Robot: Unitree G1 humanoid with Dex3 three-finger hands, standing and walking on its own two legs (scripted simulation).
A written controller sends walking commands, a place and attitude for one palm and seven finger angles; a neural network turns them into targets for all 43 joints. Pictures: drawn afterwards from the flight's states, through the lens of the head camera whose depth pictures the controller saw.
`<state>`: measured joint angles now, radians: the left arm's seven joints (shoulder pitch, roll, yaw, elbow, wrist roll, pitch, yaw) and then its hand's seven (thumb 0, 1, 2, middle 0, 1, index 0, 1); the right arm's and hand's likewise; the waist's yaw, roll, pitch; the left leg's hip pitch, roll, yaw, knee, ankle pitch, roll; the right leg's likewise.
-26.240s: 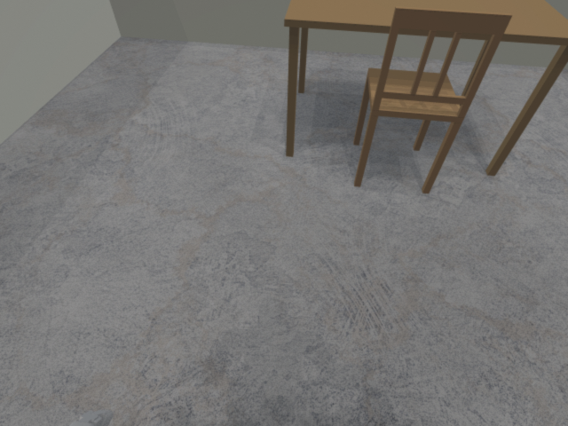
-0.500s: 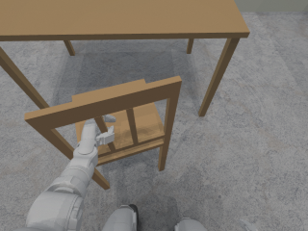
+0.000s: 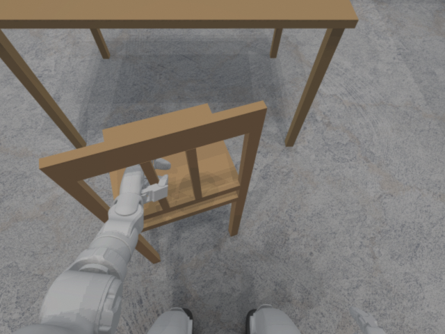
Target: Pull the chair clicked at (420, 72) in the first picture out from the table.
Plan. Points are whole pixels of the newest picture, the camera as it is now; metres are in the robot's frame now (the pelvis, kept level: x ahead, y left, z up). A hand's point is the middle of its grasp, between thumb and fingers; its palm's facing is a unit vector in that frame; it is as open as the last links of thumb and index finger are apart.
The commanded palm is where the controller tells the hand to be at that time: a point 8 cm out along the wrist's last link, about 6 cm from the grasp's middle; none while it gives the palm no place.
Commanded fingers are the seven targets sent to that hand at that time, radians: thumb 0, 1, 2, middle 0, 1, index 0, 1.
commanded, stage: step backward, pulling the chair out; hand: left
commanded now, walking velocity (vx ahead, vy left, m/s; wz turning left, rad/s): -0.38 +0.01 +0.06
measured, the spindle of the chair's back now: (156, 186) +0.41 +0.15 -0.10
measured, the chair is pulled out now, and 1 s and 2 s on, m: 0.35 0.61 0.63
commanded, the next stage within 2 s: stop walking, hand still on the chair in 0.48 s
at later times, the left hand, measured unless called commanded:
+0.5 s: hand (154, 249) +0.26 +0.13 -0.06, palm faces +0.02 -0.98 -0.17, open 5.2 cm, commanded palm +0.26 +0.18 -0.06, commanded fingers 0.00 0.90 0.90 -0.50 -1.45 -0.50 -1.45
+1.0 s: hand out of the picture +0.12 +0.13 -0.05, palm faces -0.03 -0.99 -0.16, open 5.1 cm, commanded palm +0.10 +0.18 -0.04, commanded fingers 0.00 0.90 0.90 -0.50 -1.45 -0.50 -1.45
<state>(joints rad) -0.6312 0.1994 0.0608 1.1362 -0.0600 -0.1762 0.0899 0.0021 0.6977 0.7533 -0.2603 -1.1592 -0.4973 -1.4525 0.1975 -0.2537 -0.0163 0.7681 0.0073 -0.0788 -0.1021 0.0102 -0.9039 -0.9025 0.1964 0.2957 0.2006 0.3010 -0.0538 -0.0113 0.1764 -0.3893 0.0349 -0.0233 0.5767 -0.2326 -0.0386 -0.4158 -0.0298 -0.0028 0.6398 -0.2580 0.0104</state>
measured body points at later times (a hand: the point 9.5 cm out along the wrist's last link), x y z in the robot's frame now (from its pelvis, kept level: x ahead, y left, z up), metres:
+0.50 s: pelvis -0.12 +0.00 +0.00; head -0.03 -0.01 +0.44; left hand +0.25 +0.18 -0.04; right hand -0.05 -0.25 -0.14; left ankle -0.04 +0.14 -0.73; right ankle -0.10 -0.12 -0.73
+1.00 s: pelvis -0.17 +0.02 +0.01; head -0.15 +0.00 +0.46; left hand +0.11 +0.18 -0.04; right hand -0.07 -0.21 -0.12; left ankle -0.17 +0.14 -0.73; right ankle -0.14 -0.11 -0.73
